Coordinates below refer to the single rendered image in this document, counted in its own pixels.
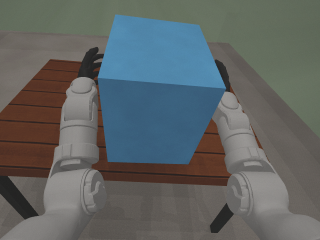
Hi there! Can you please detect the robot left hand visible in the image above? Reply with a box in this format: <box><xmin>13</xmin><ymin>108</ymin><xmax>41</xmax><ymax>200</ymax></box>
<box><xmin>77</xmin><ymin>47</ymin><xmax>104</xmax><ymax>85</ymax></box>

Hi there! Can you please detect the robot left upper arm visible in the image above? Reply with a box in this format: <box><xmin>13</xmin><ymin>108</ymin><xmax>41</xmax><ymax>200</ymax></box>
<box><xmin>0</xmin><ymin>168</ymin><xmax>107</xmax><ymax>240</ymax></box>

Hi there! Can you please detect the left robot forearm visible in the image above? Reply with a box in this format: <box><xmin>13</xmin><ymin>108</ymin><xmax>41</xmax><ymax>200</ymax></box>
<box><xmin>43</xmin><ymin>77</ymin><xmax>99</xmax><ymax>210</ymax></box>

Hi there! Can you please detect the robot right upper arm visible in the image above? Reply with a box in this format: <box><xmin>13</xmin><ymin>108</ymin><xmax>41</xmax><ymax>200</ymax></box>
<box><xmin>226</xmin><ymin>171</ymin><xmax>320</xmax><ymax>240</ymax></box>

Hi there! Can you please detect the robot right hand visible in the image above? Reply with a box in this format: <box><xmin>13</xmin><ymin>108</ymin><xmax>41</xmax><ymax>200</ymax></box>
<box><xmin>215</xmin><ymin>59</ymin><xmax>231</xmax><ymax>92</ymax></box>

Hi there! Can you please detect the carton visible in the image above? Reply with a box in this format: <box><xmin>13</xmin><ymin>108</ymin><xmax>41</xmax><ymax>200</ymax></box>
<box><xmin>97</xmin><ymin>14</ymin><xmax>226</xmax><ymax>165</ymax></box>

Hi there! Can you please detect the right robot forearm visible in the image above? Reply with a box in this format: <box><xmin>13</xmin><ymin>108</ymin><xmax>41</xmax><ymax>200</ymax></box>
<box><xmin>212</xmin><ymin>91</ymin><xmax>289</xmax><ymax>207</ymax></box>

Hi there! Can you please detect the table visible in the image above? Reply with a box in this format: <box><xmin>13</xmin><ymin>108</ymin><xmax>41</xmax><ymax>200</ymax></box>
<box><xmin>0</xmin><ymin>59</ymin><xmax>270</xmax><ymax>233</ymax></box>

